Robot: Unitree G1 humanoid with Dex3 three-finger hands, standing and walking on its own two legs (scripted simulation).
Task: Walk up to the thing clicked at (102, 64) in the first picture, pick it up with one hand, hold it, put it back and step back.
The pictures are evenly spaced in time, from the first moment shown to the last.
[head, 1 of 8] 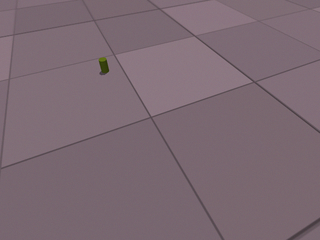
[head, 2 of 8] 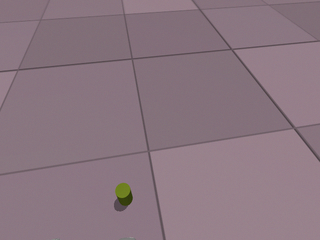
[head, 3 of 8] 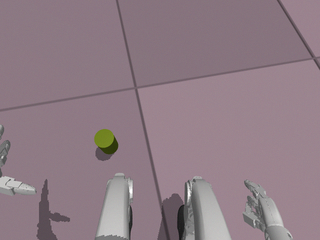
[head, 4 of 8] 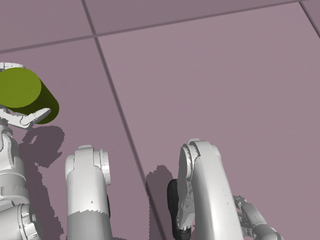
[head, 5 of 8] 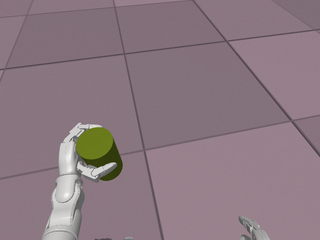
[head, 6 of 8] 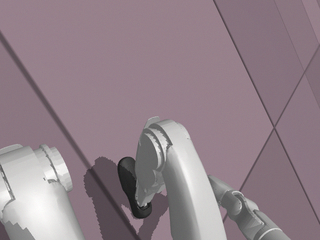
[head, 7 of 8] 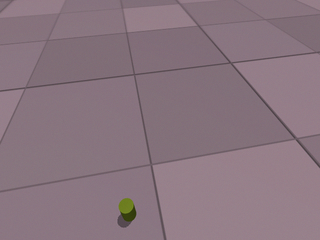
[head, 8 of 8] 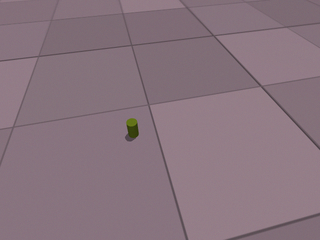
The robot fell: no
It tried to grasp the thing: yes
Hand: left
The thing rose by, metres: 0.68
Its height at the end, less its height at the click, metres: +0.00
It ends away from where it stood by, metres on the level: 0.01
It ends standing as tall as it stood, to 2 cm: yes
